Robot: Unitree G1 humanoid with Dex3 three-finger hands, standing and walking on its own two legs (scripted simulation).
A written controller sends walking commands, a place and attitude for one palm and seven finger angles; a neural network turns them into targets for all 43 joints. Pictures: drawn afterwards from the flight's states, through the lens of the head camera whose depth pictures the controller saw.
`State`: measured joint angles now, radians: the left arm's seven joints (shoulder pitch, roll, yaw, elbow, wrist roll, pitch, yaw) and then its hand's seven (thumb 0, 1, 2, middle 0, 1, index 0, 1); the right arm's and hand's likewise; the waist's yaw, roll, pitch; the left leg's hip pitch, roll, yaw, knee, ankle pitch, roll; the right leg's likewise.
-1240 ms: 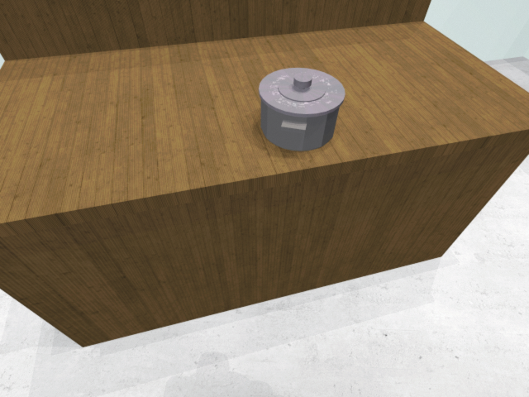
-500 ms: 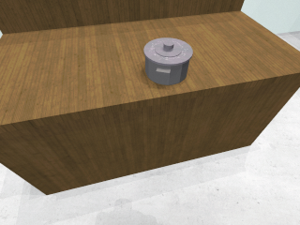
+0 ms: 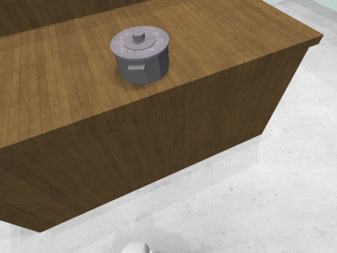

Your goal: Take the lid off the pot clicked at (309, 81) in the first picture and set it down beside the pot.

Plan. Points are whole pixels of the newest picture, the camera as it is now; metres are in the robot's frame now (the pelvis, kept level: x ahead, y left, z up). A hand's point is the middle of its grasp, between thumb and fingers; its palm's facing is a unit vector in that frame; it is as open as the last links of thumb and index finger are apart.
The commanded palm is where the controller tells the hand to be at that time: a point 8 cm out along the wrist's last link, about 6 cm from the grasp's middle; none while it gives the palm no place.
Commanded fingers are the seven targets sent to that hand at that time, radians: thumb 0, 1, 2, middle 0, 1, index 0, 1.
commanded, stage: walk to a spot facing it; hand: left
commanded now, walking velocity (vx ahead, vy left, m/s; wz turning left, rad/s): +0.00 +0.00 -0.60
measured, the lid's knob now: (138, 35) +0.71 +0.16 +0.12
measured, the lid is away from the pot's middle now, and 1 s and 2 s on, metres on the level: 0.00 0.00 0.00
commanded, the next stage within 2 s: none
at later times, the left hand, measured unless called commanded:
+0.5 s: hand out of the picture +0.12 +0.21 -0.14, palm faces -0.20 -0.94 -0.28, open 7.3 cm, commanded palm none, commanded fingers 0.00 0.90 0.90 -0.20 -0.30 -0.20 -0.30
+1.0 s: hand (146, 205) +0.25 +0.11 -0.14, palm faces -0.63 -0.74 -0.23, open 7.4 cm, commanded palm none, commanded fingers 0.00 0.90 0.90 -0.20 -0.30 -0.20 -0.30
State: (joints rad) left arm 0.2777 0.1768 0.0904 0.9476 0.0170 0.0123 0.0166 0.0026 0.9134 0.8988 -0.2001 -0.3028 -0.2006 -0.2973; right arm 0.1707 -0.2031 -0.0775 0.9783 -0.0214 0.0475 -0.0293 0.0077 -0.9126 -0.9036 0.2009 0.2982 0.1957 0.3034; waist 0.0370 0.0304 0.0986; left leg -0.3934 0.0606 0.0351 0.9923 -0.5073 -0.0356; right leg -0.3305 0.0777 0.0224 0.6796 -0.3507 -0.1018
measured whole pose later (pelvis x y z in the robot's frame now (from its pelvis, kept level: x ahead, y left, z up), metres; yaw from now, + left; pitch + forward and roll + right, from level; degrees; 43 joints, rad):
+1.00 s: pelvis +0.03 +0.01 +0.01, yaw -39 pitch +1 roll +0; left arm 0.13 0.26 0.07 0.85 0.02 0.07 -0.04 0.01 0.91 0.90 -0.20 -0.30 -0.20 -0.30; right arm 0.32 -0.22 -0.03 0.88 -0.03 0.01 -0.01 0.01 -0.91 -0.90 0.20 0.30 0.20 0.30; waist -0.03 -0.01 0.10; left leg -0.17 0.11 0.16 0.50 -0.33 -0.04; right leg -0.40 -0.05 -0.03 0.75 -0.38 0.04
